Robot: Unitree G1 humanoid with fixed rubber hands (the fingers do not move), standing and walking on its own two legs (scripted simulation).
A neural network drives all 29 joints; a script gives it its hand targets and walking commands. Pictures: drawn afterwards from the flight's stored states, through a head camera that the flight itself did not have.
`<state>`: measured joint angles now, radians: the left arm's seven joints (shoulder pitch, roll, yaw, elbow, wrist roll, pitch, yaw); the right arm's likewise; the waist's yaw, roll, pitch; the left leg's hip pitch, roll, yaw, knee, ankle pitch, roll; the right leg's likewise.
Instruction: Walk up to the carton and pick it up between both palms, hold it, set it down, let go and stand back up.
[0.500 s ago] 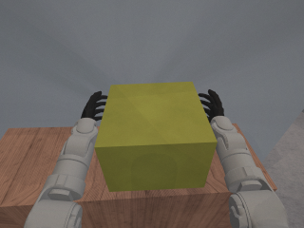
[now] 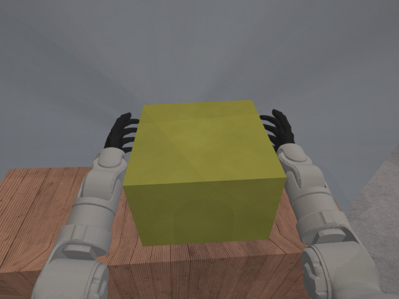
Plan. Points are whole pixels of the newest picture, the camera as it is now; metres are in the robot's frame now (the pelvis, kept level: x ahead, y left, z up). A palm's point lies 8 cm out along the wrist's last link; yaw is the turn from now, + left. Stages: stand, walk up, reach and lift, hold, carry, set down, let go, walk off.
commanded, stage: reach and lift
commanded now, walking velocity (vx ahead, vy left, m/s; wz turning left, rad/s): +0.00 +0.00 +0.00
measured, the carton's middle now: (201, 167) +0.38 -0.01 +0.10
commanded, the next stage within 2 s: hold in 0.32 s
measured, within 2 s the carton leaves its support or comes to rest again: neither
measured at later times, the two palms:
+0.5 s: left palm (111, 143) +0.37 +0.17 +0.17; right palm (285, 139) +0.38 -0.17 +0.18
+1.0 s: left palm (108, 144) +0.36 +0.17 +0.18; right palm (286, 138) +0.38 -0.17 +0.19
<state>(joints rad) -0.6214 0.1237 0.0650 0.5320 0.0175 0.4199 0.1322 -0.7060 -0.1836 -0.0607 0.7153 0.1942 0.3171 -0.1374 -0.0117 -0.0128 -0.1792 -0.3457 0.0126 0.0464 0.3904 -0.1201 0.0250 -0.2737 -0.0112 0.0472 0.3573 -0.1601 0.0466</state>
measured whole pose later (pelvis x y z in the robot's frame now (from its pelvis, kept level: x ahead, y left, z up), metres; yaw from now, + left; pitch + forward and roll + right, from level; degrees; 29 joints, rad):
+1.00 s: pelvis -0.01 +0.00 +0.00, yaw +0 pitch +2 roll -1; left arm -0.64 0.12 0.11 0.45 0.03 0.57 0.11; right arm -0.74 -0.19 -0.06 0.66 0.19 0.44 -0.14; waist -0.01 -0.01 -0.19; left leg -0.32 0.01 0.05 0.39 -0.12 0.02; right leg -0.24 -0.01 0.05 0.36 -0.15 0.05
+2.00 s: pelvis -0.01 +0.00 +0.00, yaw +0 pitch +2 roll -1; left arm -0.65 0.12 0.13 0.41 0.05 0.60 0.09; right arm -0.74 -0.19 -0.06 0.62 0.19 0.46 -0.15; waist -0.01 -0.01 -0.19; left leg -0.31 0.01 0.05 0.39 -0.12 0.02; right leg -0.24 -0.01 0.05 0.36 -0.16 0.05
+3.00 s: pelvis +0.00 +0.00 +0.00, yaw +0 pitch +2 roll -1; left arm -0.65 0.12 0.13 0.41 0.05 0.60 0.08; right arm -0.74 -0.19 -0.06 0.62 0.19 0.46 -0.15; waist -0.01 -0.01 -0.18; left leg -0.31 0.01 0.05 0.39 -0.12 0.02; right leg -0.24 -0.01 0.05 0.35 -0.16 0.05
